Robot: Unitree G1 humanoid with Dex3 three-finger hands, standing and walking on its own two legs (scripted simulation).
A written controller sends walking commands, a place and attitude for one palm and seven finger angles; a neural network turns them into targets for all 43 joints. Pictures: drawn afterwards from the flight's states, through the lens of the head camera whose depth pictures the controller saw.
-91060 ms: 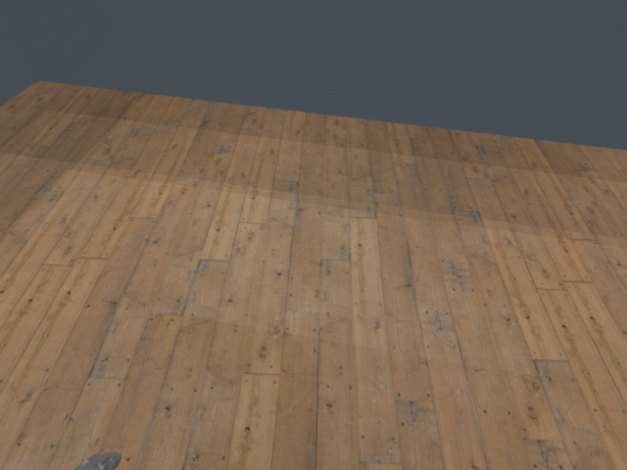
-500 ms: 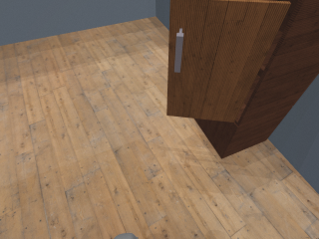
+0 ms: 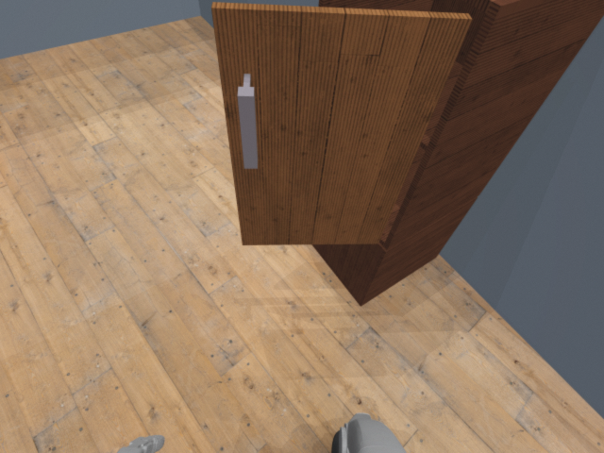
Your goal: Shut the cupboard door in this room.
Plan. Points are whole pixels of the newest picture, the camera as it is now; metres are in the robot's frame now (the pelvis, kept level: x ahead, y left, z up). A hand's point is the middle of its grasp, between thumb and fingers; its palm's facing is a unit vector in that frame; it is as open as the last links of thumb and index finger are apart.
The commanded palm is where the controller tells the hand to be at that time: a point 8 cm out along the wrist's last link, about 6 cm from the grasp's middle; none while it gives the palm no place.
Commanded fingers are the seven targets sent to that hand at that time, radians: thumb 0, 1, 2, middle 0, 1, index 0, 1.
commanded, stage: take the last steps up to it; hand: left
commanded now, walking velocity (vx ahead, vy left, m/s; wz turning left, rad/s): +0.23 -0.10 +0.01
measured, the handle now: (249, 123) +0.61 +0.09 +0.07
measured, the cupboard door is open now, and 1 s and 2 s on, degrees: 59 59 59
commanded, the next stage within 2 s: come to a stop and stand still in 0.16 s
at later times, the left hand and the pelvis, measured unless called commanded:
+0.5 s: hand (224, 431) +0.18 +0.11 -0.19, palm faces +0.08 -0.98 -0.16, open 7.3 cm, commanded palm none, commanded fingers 0.00 0.90 0.90 -0.20 -0.30 -0.20 -0.30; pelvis +0.17 -0.06 +0.00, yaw +1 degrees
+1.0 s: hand (229, 438) +0.17 +0.10 -0.17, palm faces +0.06 -0.97 -0.23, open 7.4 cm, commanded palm none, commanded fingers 0.00 0.90 0.90 -0.20 -0.30 -0.20 -0.30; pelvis +0.13 -0.09 +0.00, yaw +3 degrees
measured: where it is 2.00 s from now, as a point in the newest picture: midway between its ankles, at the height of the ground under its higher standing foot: outside the picture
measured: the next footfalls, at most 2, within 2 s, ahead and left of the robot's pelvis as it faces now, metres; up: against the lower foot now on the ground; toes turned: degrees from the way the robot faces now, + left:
right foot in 0.06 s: +0.16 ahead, -0.15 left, +0.00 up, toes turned -6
left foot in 0.40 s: +0.24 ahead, +0.04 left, +0.00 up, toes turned +7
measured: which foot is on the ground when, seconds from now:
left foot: down 0.00-0.06, up 0.08-0.38, down 0.40-0.72, up 0.74-1.00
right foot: up 0.00-0.04, down 0.06-0.48, up 0.50-0.70, down 0.72-1.00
